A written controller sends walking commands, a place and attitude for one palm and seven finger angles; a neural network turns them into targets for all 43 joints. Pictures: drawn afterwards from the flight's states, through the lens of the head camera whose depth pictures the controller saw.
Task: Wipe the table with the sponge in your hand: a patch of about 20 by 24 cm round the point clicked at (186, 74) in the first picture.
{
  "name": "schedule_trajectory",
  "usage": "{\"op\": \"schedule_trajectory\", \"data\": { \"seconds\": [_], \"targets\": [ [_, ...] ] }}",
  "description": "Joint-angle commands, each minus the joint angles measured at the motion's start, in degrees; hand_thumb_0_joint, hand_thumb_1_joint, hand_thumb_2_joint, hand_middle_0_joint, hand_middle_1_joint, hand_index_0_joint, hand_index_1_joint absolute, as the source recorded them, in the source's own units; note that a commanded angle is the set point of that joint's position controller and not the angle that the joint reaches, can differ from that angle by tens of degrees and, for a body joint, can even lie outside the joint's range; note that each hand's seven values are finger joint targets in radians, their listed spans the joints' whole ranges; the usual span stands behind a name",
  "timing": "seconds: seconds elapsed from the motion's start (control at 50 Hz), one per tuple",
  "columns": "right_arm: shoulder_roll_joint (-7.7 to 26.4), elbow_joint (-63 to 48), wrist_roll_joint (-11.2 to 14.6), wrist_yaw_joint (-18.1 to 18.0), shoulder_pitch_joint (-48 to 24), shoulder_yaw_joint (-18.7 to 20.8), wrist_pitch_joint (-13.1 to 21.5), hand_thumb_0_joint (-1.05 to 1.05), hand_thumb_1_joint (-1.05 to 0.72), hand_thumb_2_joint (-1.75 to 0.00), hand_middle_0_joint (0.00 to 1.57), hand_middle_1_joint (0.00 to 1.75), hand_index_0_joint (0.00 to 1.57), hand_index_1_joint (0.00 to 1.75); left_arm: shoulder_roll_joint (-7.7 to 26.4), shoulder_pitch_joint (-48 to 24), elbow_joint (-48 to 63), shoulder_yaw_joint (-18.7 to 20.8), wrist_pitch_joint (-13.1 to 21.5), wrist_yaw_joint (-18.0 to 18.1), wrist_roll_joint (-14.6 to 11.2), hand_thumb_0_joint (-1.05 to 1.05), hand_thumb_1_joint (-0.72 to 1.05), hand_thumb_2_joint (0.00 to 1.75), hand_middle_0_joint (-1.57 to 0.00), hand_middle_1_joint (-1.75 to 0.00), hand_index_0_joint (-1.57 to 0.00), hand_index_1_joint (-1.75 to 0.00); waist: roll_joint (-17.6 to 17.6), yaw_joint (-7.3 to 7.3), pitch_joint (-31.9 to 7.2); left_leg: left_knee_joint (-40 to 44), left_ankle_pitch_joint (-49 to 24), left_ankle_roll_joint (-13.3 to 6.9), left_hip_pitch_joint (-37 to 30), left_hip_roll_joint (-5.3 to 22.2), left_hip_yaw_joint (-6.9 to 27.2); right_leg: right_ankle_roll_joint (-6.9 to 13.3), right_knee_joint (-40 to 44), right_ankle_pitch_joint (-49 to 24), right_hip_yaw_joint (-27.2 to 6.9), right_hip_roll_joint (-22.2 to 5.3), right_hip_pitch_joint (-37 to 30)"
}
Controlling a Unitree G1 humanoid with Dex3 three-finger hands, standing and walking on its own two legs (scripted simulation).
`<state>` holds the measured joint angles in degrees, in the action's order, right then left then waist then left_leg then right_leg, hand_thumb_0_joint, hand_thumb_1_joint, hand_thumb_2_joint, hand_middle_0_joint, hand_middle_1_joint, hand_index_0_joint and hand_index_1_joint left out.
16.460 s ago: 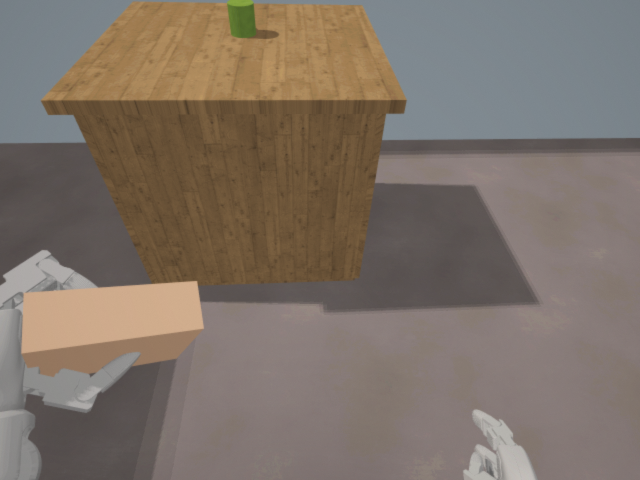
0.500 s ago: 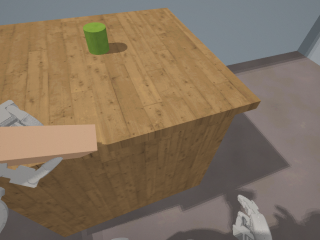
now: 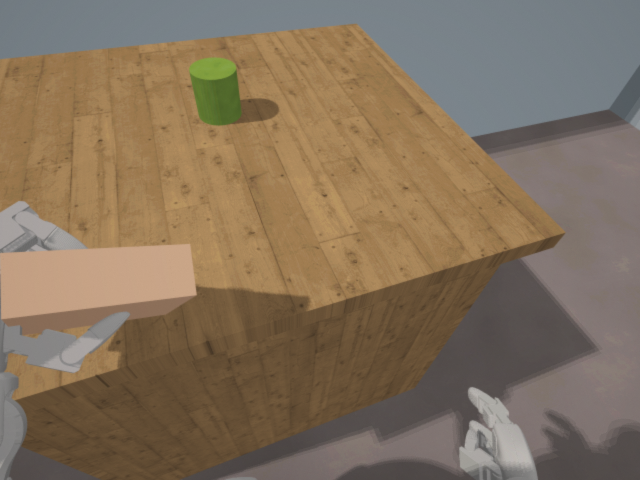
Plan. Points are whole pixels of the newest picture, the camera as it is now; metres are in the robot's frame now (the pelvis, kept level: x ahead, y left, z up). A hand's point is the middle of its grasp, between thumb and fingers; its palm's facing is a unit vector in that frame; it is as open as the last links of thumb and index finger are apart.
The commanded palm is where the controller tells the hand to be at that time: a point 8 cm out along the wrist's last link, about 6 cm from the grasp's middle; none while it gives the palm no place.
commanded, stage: come to a stop and stand still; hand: left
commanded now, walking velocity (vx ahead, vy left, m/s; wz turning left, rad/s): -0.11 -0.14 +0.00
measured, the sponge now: (129, 288) +0.25 +0.21 +0.16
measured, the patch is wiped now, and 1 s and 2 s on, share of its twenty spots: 0.00 0.00 0.00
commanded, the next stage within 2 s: look again from close up in 1.10 s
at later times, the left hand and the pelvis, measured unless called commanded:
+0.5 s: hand (73, 282) +0.24 +0.24 +0.18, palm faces +0.40 -0.83 -0.39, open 9.0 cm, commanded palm +0.18 +0.28 +0.19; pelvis +0.02 +0.00 +0.01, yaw +0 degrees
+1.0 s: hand out of the picture +0.23 +0.33 +0.17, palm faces +0.45 -0.81 -0.36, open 9.0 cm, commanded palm +0.16 +0.34 +0.19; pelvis +0.00 +0.06 +0.01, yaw +0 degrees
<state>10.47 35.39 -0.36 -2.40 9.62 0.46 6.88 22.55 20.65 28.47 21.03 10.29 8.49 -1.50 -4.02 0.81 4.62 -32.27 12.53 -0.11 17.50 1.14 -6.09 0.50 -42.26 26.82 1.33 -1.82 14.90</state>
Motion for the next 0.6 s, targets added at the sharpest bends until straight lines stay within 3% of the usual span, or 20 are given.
{"op": "schedule_trajectory", "data": {
  "seconds": [0.0,0.06,0.1,0.12,0.18,0.32,0.34,0.42,0.44,0.46,0.48,0.5,0.52,0.54,0.56,0.58],
  "targets": [
    [7.7,-9.3,0.7,0.1,-2.5,1.7,3.3,0.0,-0.9,-0.9,0.2,0.3,0.2,0.3,9.0,1.8,14.8,7.6,3.5,1.0,-0.5,0.0,0.1,1.3,-1.2,-1.6,-1.2,-1.6,16.8,0.0,-12.1,10.9,-17.8,-4.3,-9.7,12.5,12.6,-0.1,12.0,-7.5,0.5,0.9,-0.8],
    [7.6,-10.5,1.1,0.3,-3.2,1.4,3.2,0.0,-0.9,-0.9,0.2,0.3,0.2,0.3,8.2,5.7,13.1,7.7,2.7,0.5,-1.0,0.0,0.1,1.3,-1.2,-1.6,-1.2,-1.6,10.7,-0.09,-12.4,8.0,-10.2,-1.2,-3.8,8.5,7.5,0.0,19.5,-21.3,-1.4,0.4,-8.0],
    [7.6,-10.3,1.4,0.2,-2.4,1.9,2.8,0.0,-0.9,-0.9,0.2,0.3,0.2,0.3,6.5,6.9,10.6,6.4,1.5,0.0,-1.8,0.0,0.1,1.3,-1.2,-1.6,-1.2,-1.6,3.0,-0.09,-11.2,5.8,-5.0,0.4,-3.7,5.5,5.1,1.1,20.9,-24.3,-5.6,-1.3,-5.5],
    [7.5,-10.1,1.5,-0.1,-3.0,1.8,2.4,0.0,-0.9,-0.9,0.2,0.3,0.2,0.3,6.2,7.9,9.6,6.1,0.8,0.0,-2.3,0.0,0.1,1.3,-1.2,-1.6,-1.2,-1.6,2.0,-0.32,-11.4,4.5,-6.8,0.6,-5.4,4.9,4.8,1.6,21.5,-27.8,-6.6,-2.6,-4.6],
    [7.1,-9.7,1.2,-0.9,-3.0,1.3,2.0,0.0,-0.9,-0.9,0.2,0.3,0.2,0.3,6.9,2.8,8.3,5.3,0.3,0.1,-2.3,0.0,0.1,1.3,-1.2,-1.6,-1.2,-1.6,3.4,-0.2,-12.1,4.9,-7.2,0.3,-7.8,4.7,4.2,0.9,21.7,-29.8,-7.3,-3.4,-3.2],
    [7.6,-9.3,1.2,-1.9,-4.9,1.2,1.9,0.0,-0.9,-0.9,0.2,0.3,0.2,0.3,8.0,-6.9,12.1,3.1,0.1,0.4,-1.5,0.0,0.1,1.3,-1.2,-1.6,-1.2,-1.6,5.3,0.21,-9.1,6.3,-3.9,-0.5,-9.9,3.5,3.8,0.3,24.8,-21.9,-6.8,-3.2,-1.2],
    [7.2,-9.6,1.3,-2.0,-4.8,1.3,1.8,0.0,-0.9,-0.9,0.2,0.3,0.2,0.3,6.8,-4.9,10.3,2.3,0.0,0.5,-1.7,0.0,0.1,1.3,-1.2,-1.6,-1.2,-1.6,6.2,0.15,-7.7,6.9,-3.5,-0.9,-9.3,3.9,4.4,0.5,24.9,-21.3,-6.5,-3.5,-1.7],
    [7.8,-9.7,1.1,-1.5,-4.3,1.5,1.0,0.0,-0.9,-0.9,0.2,0.3,0.2,0.3,7.9,-0.6,9.5,4.7,-0.1,0.6,-1.5,0.0,0.1,1.3,-1.2,-1.6,-1.2,-1.6,4.4,0.64,-8.6,7.0,-5.4,-0.5,-8.3,3.5,4.1,0.5,24.6,-22.9,-5.8,-3.0,-3.6],
    [7.5,-10.4,1.4,-1.5,-4.6,1.7,0.8,0.0,-0.9,-0.9,0.2,0.3,0.2,0.3,6.6,1.2,8.9,3.8,-0.2,0.3,-1.9,0.0,0.1,1.3,-1.2,-1.6,-1.2,-1.6,5.2,0.49,-8.1,7.3,-6.0,-0.9,-8.1,3.9,4.7,0.7,24.2,-23.2,-5.5,-3.3,-4.2],
    [9.6,-9.9,-1.4,-1.6,0.8,4.0,3.2,0.0,-0.9,-0.9,0.2,0.3,0.2,0.3,50.8,-55.2,20.3,35.9,5.3,-0.7,5.2,0.0,0.1,1.3,-1.2,-1.6,-1.2,-1.6,-7.8,3.31,1.4,-3.3,-7.6,-0.9,-0.8,3.3,0.7,-4.4,32.3,-40.9,-10.4,-4.9,5.8],
    [3.5,-6.0,-0.3,-1.3,-2.2,1.2,3.1,0.0,-0.9,-0.9,0.2,0.3,0.2,0.3,18.8,-25.8,-10.9,14.7,3.5,-3.0,1.6,0.0,0.1,1.3,-1.2,-1.6,-1.2,-1.6,-8.4,1.22,-9.5,0.4,-7.6,-1.1,-3.0,-2.3,3.8,2.4,21.7,-50.2,-12.1,-7.3,-3.9],
    [7.1,-10.4,1.0,-0.6,-1.5,3.0,3.3,0.0,-0.9,-0.9,0.2,0.3,0.2,0.3,13.9,-9.2,-7.6,12.5,4.4,-2.5,-0.4,0.0,0.1,1.3,-1.2,-1.6,-1.2,-1.6,-3.3,3.04,-8.9,2.6,-9.6,-0.6,-4.5,0.6,2.7,-1.4,21.8,-54.9,-11.7,-6.9,-7.3],
    [7.8,-10.4,2.3,0.4,-1.6,3.2,3.3,0.0,-0.9,-0.9,0.2,0.3,0.2,0.3,4.7,-1.4,-11.0,4.8,3.8,-2.4,-1.7,0.0,0.1,1.3,-1.2,-1.6,-1.2,-1.6,7.0,2.29,-12.9,5.6,-13.3,-1.1,-10.1,0.9,1.2,-0.8,17.8,-50.6,-8.1,-5.9,-9.6],
    [9.2,-11.0,2.1,1.0,-1.3,3.9,3.4,0.0,-0.9,-0.9,0.2,0.3,0.2,0.3,5.4,-4.0,-1.8,3.7,4.5,-2.7,-1.9,0.0,0.1,1.3,-1.2,-1.6,-1.2,-1.6,12.6,1.37,-15.8,6.0,-16.8,-2.1,-12.1,1.9,2.8,-1.2,16.4,-41.7,-6.7,-4.4,-8.7],
    [9.1,-11.3,2.0,1.7,-1.7,3.6,3.6,0.0,-0.9,-0.9,0.2,0.3,0.2,0.3,5.2,-2.1,2.5,2.9,4.8,-2.8,-2.0,0.0,0.1,1.3,-1.2,-1.6,-1.2,-1.6,14.6,1.57,-16.4,5.5,-20.1,-2.7,-13.3,3.6,4.3,-1.9,16.2,-35.7,-6.1,-3.1,-7.2],
    [9.0,-12.0,1.9,2.4,-2.5,3.4,3.7,0.0,-0.9,-0.9,0.2,0.3,0.2,0.3,4.2,-1.3,7.1,1.0,5.0,-2.9,-1.8,0.0,0.1,1.3,-1.2,-1.6,-1.2,-1.6,13.4,1.71,-16.5,5.5,-21.4,-2.9,-12.8,4.6,4.8,-2.1,16.6,-32.3,-5.2,-2.3,-7.4]
  ]
}}
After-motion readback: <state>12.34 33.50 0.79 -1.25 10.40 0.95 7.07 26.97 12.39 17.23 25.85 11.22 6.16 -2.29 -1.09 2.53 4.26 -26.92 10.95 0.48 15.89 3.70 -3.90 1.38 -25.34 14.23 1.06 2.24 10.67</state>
